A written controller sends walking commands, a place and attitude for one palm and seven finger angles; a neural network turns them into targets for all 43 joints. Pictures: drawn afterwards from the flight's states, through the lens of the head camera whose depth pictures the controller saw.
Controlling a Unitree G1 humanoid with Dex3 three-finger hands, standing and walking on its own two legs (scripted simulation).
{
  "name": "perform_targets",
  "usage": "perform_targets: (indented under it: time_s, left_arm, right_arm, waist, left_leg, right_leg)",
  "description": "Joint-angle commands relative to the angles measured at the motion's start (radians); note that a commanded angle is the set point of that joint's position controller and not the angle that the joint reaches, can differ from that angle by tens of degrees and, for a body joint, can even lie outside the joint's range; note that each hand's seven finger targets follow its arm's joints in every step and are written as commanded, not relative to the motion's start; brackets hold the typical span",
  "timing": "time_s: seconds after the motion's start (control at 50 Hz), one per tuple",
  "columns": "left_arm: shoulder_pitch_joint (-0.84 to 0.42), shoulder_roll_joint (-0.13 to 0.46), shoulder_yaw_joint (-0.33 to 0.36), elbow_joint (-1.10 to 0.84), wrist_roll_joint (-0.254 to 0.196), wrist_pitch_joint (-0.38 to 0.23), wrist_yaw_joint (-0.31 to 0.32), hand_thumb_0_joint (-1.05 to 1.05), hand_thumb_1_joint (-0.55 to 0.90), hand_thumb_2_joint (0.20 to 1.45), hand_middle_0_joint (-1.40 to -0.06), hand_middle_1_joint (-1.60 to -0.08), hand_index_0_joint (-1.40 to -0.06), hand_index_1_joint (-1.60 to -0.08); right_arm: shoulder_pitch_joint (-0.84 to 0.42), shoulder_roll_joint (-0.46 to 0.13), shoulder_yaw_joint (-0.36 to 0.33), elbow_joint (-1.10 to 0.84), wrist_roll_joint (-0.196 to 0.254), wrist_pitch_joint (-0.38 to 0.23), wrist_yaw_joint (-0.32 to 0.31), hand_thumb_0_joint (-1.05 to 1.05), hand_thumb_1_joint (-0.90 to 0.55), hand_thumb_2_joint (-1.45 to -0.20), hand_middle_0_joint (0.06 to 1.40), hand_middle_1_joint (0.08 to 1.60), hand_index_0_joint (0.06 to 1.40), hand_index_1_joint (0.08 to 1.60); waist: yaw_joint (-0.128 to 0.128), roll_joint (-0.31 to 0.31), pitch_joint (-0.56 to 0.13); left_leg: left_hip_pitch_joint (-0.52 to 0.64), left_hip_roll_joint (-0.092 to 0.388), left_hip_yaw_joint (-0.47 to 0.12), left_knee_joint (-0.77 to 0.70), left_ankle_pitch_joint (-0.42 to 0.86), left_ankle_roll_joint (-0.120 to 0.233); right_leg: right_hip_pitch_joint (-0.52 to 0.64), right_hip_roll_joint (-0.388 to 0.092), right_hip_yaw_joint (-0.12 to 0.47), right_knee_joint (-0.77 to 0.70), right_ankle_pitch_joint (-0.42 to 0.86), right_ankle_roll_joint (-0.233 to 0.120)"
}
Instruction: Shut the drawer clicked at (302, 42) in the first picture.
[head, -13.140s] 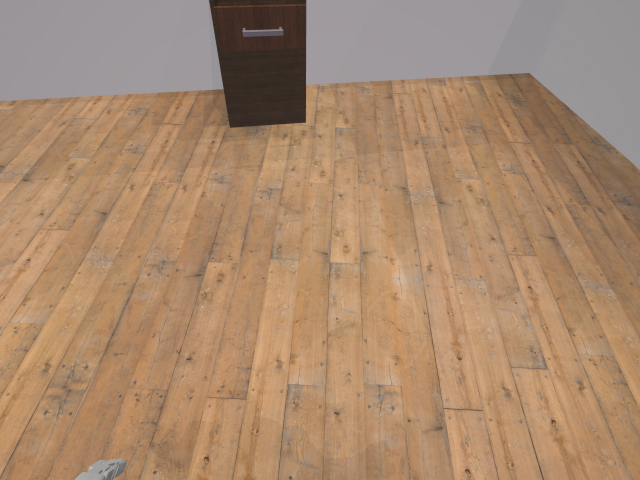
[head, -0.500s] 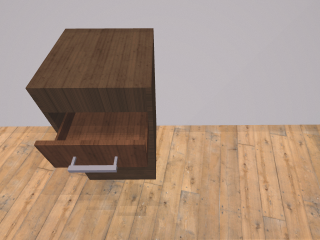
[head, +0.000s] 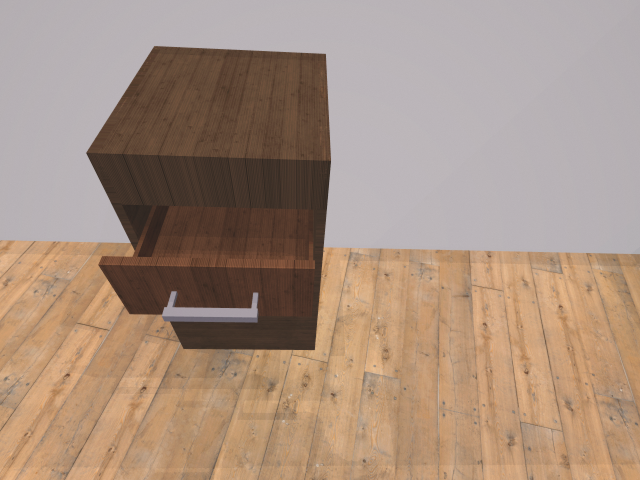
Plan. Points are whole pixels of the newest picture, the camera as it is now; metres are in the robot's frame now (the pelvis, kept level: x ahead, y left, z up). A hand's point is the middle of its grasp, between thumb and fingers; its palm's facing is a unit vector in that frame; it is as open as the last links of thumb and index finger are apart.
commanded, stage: raise the hand and make a fist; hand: left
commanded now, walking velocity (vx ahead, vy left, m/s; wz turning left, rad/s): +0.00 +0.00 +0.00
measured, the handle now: (213, 306) +0.44 +0.23 -0.19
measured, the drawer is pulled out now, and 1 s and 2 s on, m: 0.15 0.15 0.15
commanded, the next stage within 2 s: bring the fist close to the handle in 2.00 s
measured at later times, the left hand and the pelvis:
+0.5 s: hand (195, 468) +0.15 +0.16 -0.07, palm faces +0.01 -1.00 +0.02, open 6.1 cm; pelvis -0.07 -0.02 -0.11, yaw +0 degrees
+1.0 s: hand (196, 416) +0.21 +0.18 -0.07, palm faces +0.05 -1.00 -0.04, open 3.6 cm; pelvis -0.03 -0.02 -0.11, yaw -1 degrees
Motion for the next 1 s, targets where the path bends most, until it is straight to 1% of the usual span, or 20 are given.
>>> perform_targets:
  time_s: [0.0, 0.06, 0.08, 0.1, 0.12, 0.14, 0.16, 0.18, 0.2, 0.26, 0.32, 0.34, 0.38, 0.46, 0.54, 0.6, 0.66, 0.78, 0.86, 0.98]
  left_arm:
    - [0.096, 0.085, 0.019, -0.009, 0.003, -0.010, 0.002, 0.000, 0.900, 0.900, -0.200, -0.300, -0.200, -0.300]
    - [0.119, 0.077, 0.016, 0.012, 0.004, -0.015, 0.003, 0.000, 0.900, 0.900, -0.200, -0.300, -0.200, -0.300]
    - [0.145, 0.073, 0.010, 0.026, 0.013, -0.043, 0.037, 0.000, 0.900, 0.900, -0.200, -0.300, -0.200, -0.300]
    - [-0.578, 0.341, 0.213, -1.575, -0.175, -0.263, 0.056, 0.000, 0.900, 0.900, -0.220, -0.322, -0.220, -0.322]
    - [-0.044, 0.257, 0.177, -1.323, -0.109, -0.220, 0.091, 0.000, 0.900, 0.900, -0.240, -0.343, -0.240, -0.343]
    - [0.200, 0.005, 0.020, -1.140, -0.146, -0.094, 0.117, 0.000, 0.900, 0.900, -0.260, -0.365, -0.260, -0.365]
    - [0.176, -0.130, -0.079, -1.046, -0.167, -0.077, 0.093, 0.000, 0.900, 0.900, -0.280, -0.387, -0.280, -0.387]
    - [0.073, -0.064, -0.025, -1.062, -0.186, -0.129, 0.080, 0.000, 0.900, 0.900, -0.300, -0.408, -0.300, -0.408]
    - [0.078, -0.006, 0.041, -0.982, -0.177, -0.189, 0.062, 0.000, 0.900, 0.900, -0.320, -0.430, -0.320, -0.430]
    - [0.107, -0.029, 0.107, -0.773, -0.176, -0.443, -0.068, 0.000, 0.900, 0.900, -0.380, -0.495, -0.380, -0.495]
    - [0.156, -0.010, 0.130, -0.810, -0.220, -0.679, -0.257, 0.000, 0.900, 0.900, -0.440, -0.560, -0.440, -0.560]
    - [0.186, 0.058, 0.204, -0.791, -0.222, -0.703, -0.289, 0.000, 0.900, 0.900, -0.460, -0.582, -0.460, -0.582]
    - [0.206, 0.085, 0.232, -0.856, -0.274, -0.640, -0.319, 0.000, 0.900, 0.900, -0.500, -0.625, -0.500, -0.625]
    - [0.066, 0.128, 0.239, -1.104, -0.310, -0.496, -0.271, 0.000, 0.900, 0.900, -0.580, -0.712, -0.580, -0.712]
    - [-0.131, 0.153, 0.201, -1.298, -0.265, -0.566, -0.199, 0.000, 0.900, 0.900, -0.660, -0.798, -0.660, -0.798]
    - [-0.093, 0.116, 0.156, -1.235, -0.270, -0.601, -0.233, 0.000, 0.900, 0.900, -0.720, -0.863, -0.720, -0.863]
    - [-0.068, 0.122, 0.173, -1.102, -0.289, -0.542, -0.288, 0.000, 0.900, 0.900, -0.780, -0.928, -0.780, -0.928]
    - [0.019, 0.174, 0.313, -1.096, -0.316, -0.416, -0.286, 0.000, 0.900, 0.900, -0.900, -1.058, -0.900, -1.058]
    - [0.078, 0.113, 0.277, -1.128, -0.300, -0.443, -0.237, 0.000, 0.900, 0.900, -0.980, -1.145, -0.980, -1.145]
    - [0.070, 0.114, 0.265, -1.073, -0.279, -0.510, -0.230, 0.000, 0.900, 0.900, -1.100, -1.275, -1.100, -1.275]
  right_arm:
    - [0.017, -0.150, -0.032, -0.047, -0.004, -0.016, -0.008, 0.000, -0.900, -0.900, 0.200, 0.300, 0.200, 0.300]
    - [0.026, -0.143, -0.031, -0.031, -0.003, -0.017, -0.007, 0.000, -0.900, -0.900, 0.200, 0.300, 0.200, 0.300]
    - [-0.033, -0.151, -0.027, -0.081, 0.006, -0.033, -0.008, 0.000, -0.900, -0.900, 0.200, 0.300, 0.200, 0.300]
    - [0.012, -0.262, -0.060, -0.397, 0.056, -0.196, -0.045, 0.000, -0.900, -0.900, 0.200, 0.300, 0.200, 0.300]
    - [-0.027, -0.172, -0.012, -0.329, 0.050, -0.296, -0.086, 0.000, -0.900, -0.900, 0.200, 0.300, 0.200, 0.300]
    - [-0.048, -0.142, -0.026, -0.304, 0.070, -0.339, -0.076, 0.000, -0.900, -0.900, 0.200, 0.300, 0.200, 0.300]
    - [-0.016, -0.142, -0.020, -0.287, 0.079, -0.348, -0.067, 0.000, -0.900, -0.900, 0.200, 0.300, 0.200, 0.300]
    - [-0.033, -0.173, -0.033, -0.331, 0.070, -0.354, -0.071, 0.000, -0.900, -0.900, 0.200, 0.300, 0.200, 0.300]
    - [-0.043, -0.199, -0.041, -0.339, 0.055, -0.353, -0.074, 0.000, -0.900, -0.900, 0.200, 0.300, 0.200, 0.300]
    - [-0.070, -0.185, -0.068, -0.395, 0.014, -0.357, -0.054, 0.000, -0.900, -0.900, 0.200, 0.300, 0.200, 0.300]
    - [-0.123, -0.171, -0.086, -0.491, 0.007, -0.372, -0.007, 0.000, -0.900, -0.900, 0.200, 0.300, 0.200, 0.300]
    - [-0.109, -0.170, -0.094, -0.512, 0.016, -0.367, 0.008, 0.000, -0.900, -0.900, 0.200, 0.300, 0.200, 0.300]
    - [-0.161, -0.186, -0.090, -0.613, 0.039, -0.342, 0.008, 0.000, -0.900, -0.900, 0.200, 0.300, 0.200, 0.300]
    - [-0.137, -0.171, -0.068, -0.679, 0.060, -0.281, -0.047, 0.000, -0.900, -0.900, 0.200, 0.300, 0.200, 0.300]
    - [-0.081, -0.156, -0.049, -0.627, 0.031, -0.287, -0.078, 0.000, -0.900, -0.900, 0.200, 0.300, 0.200, 0.300]
    - [-0.067, -0.161, -0.041, -0.588, 0.023, -0.311, -0.085, 0.000, -0.900, -0.900, 0.200, 0.300, 0.200, 0.300]
    - [-0.061, -0.173, -0.039, -0.561, 0.031, -0.313, -0.090, 0.000, -0.900, -0.900, 0.200, 0.300, 0.200, 0.300]
    - [-0.074, -0.155, -0.063, -0.554, 0.038, -0.278, -0.082, 0.000, -0.900, -0.900, 0.200, 0.300, 0.200, 0.300]
    - [-0.074, -0.136, -0.076, -0.540, 0.028, -0.257, -0.062, 0.000, -0.900, -0.900, 0.200, 0.300, 0.200, 0.300]
    - [-0.071, -0.156, -0.087, -0.533, 0.024, -0.227, -0.052, 0.000, -0.900, -0.900, 0.200, 0.300, 0.200, 0.300]
  waist:
    - [0.010, 0.066, 0.037]
    - [0.011, 0.048, 0.020]
    - [0.031, 0.010, 0.068]
    - [-0.107, 0.235, -0.495]
    - [0.026, 0.324, -0.520]
    - [-0.031, 0.271, -0.333]
    - [-0.053, 0.143, -0.123]
    - [-0.068, 0.060, -0.011]
    - [-0.077, -0.029, -0.006]
    - [-0.023, -0.205, -0.118]
    - [0.056, -0.021, -0.257]
    - [0.084, 0.068, -0.293]
    - [0.099, 0.056, -0.340]
    - [0.055, 0.067, -0.339]
    - [-0.027, 0.104, -0.314]
    - [-0.044, 0.119, -0.329]
    - [-0.042, 0.061, -0.344]
    - [0.042, 0.057, -0.525]
    - [0.035, 0.037, -0.542]
    - [0.009, 0.030, -0.473]
  left_leg:
    - [0.023, 0.083, -0.150, -0.229, -0.143, 0.034]
    - [0.034, 0.081, -0.149, -0.237, -0.139, 0.033]
    - [0.031, 0.069, -0.083, -0.025, 0.073, -0.007]
    - [0.371, -0.002, -0.081, -0.105, 0.252, 0.005]
    - [0.489, 0.065, -0.124, -0.129, 0.307, -0.005]
    - [0.312, 0.049, -0.160, -0.192, 0.134, -0.042]
    - [0.140, 0.033, -0.152, -0.178, -0.057, -0.018]
    - [-0.007, 0.016, -0.161, -0.115, -0.188, -0.010]
    - [-0.101, -0.005, -0.141, -0.033, -0.219, -0.010]
    - [-0.320, -0.015, -0.101, 0.224, -0.208, -0.021]
    - [-0.483, -0.019, -0.076, 0.394, -0.248, -0.028]
    - [-0.489, -0.018, -0.077, 0.409, -0.257, -0.028]
    - [-0.510, -0.019, -0.087, 0.383, -0.379, -0.019]
    - [-0.559, -0.016, -0.081, 0.421, -0.438, 0.004]
    - [-0.571, 0.005, -0.105, 0.504, -0.415, 0.016]
    - [-0.582, 0.005, -0.113, 0.554, -0.362, 0.019]
    - [-0.629, 0.005, -0.106, 0.598, -0.288, 0.021]
    - [-0.547, 0.006, -0.084, 0.589, -0.027, 0.021]
    - [-0.491, 0.006, -0.089, 0.576, 0.081, 0.018]
    - [-0.535, 0.007, -0.089, 0.582, 0.016, 0.015]
  right_leg:
    - [-0.115, -0.029, 0.030, -0.114, 0.005, -0.046]
    - [-0.109, -0.032, 0.033, -0.124, 0.020, -0.044]
    - [-0.153, -0.075, 0.090, -0.176, 0.227, -0.056]
    - [-0.158, 0.001, -0.065, -0.034, 0.348, -0.068]
    - [-0.214, 0.028, -0.081, 0.108, 0.194, -0.067]
    - [-0.347, 0.049, -0.100, 0.176, 0.024, -0.048]
    - [-0.400, 0.039, -0.089, 0.161, -0.015, -0.044]
    - [-0.427, 0.036, -0.106, 0.091, -0.031, -0.039]
    - [-0.486, 0.040, -0.111, 0.079, -0.072, -0.037]
    - [-0.721, 0.050, -0.105, 0.270, -0.215, -0.040]
    - [-0.834, 0.047, -0.045, 0.446, -0.276, -0.065]
    - [-0.831, 0.044, -0.027, 0.472, -0.272, -0.077]
    - [-0.809, 0.041, -0.006, 0.467, -0.331, -0.069]
    - [-0.793, 0.045, 0.065, 0.408, -0.435, -0.049]
    - [-0.886, 0.064, 0.055, 0.443, -0.401, -0.050]
    - [-0.917, 0.068, 0.042, 0.469, -0.344, -0.054]
    - [-0.896, 0.067, 0.054, 0.466, -0.305, -0.049]
    - [-0.723, 0.051, 0.054, 0.493, -0.008, -0.038]
    - [-0.726, 0.052, 0.000, 0.547, 0.183, -0.029]
    - [-0.817, 0.061, -0.016, 0.567, 0.078, -0.039]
